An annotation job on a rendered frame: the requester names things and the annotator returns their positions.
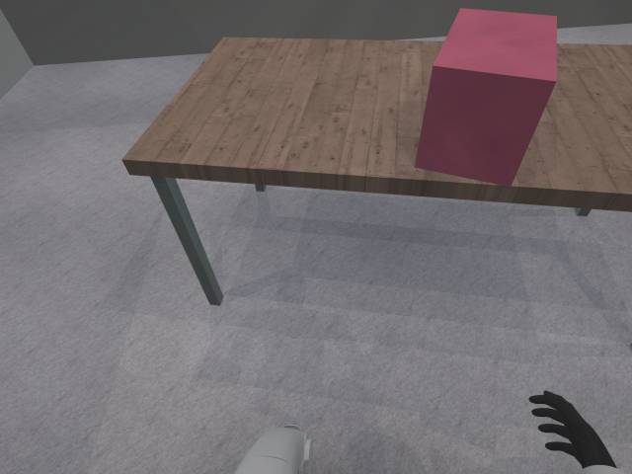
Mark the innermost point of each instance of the carton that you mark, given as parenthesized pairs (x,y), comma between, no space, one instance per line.
(490,84)

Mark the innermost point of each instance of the table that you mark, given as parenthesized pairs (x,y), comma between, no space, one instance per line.
(347,115)

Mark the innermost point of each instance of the left robot thigh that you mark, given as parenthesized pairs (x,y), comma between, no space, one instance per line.
(278,451)

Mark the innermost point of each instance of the right robot hand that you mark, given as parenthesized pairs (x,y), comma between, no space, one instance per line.
(585,444)

